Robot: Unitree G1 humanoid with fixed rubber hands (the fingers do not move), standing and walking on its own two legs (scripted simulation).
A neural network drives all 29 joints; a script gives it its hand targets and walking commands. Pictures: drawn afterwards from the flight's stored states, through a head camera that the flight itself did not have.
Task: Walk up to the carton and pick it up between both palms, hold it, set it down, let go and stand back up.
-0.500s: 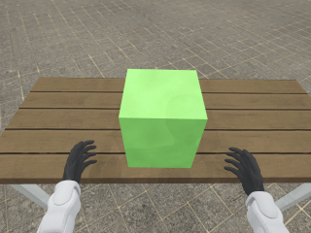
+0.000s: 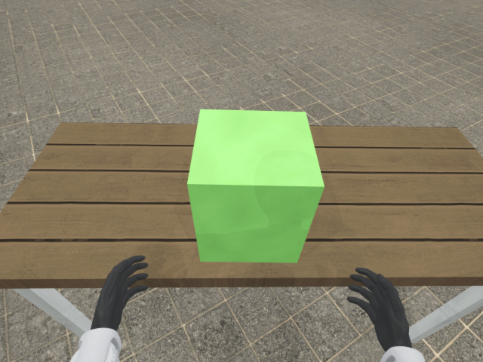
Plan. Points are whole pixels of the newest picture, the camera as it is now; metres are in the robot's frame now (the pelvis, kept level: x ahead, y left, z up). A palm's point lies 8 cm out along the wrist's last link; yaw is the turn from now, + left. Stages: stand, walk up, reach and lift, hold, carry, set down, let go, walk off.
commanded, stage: set down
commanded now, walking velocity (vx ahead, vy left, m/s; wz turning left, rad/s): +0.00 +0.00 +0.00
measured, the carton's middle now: (250, 189) +0.45 +0.04 +0.02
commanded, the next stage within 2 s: let go in 1.04 s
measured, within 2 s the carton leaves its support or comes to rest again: neither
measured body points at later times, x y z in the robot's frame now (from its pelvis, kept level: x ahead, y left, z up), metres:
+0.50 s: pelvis +0.01 +0.00 +0.00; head +0.00 +0.02 +0.45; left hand +0.19 +0.24 -0.04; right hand +0.20 -0.20 -0.03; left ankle -0.01 +0.11 -0.75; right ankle -0.01 -0.12 -0.75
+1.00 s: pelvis +0.00 +0.00 +0.00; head +0.01 +0.01 +0.45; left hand +0.15 +0.23 -0.09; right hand +0.17 -0.22 -0.08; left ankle -0.01 +0.11 -0.75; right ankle -0.01 -0.12 -0.75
